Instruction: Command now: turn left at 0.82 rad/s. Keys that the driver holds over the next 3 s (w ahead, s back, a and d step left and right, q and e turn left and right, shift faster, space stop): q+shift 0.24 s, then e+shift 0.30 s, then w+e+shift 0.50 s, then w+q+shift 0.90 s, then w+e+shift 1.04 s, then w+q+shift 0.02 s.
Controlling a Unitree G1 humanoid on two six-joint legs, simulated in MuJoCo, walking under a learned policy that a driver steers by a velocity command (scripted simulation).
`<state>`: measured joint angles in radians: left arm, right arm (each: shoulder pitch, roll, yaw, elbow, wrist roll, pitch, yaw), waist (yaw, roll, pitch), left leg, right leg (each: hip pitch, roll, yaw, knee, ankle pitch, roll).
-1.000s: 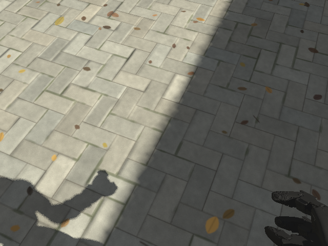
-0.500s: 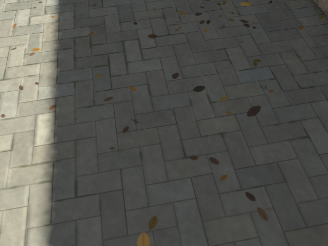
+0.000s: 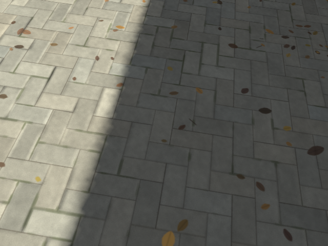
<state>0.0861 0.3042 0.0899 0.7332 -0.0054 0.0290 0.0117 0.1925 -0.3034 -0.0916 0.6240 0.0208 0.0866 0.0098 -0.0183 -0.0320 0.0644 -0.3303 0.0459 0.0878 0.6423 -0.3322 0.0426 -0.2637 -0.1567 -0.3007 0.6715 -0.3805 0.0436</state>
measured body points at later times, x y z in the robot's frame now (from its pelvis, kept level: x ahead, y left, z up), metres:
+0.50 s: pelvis +0.04 +0.01 +0.01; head +0.05 +0.02 +0.46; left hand +0.08 +0.31 -0.11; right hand +0.30 -0.16 -0.06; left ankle +0.00 +0.09 -0.72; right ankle +0.09 -0.12 -0.72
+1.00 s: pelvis +0.22 -0.03 -0.01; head +0.25 -0.03 +0.43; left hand +0.50 +0.14 -0.08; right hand +0.12 -0.30 -0.13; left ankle +0.00 +0.10 -0.72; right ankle +0.38 -0.21 -0.66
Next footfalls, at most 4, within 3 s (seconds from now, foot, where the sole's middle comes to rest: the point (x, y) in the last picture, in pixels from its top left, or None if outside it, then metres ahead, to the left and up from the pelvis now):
0.48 right None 0.13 -0.12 -0.76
1.10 right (208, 243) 0.45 -0.20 -0.76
1.56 left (189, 144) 0.91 -0.15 -0.76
1.98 right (211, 85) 1.30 -0.30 -0.76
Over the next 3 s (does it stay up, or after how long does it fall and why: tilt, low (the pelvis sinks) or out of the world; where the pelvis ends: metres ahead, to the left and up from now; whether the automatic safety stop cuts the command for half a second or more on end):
stays up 1.89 -0.17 0.01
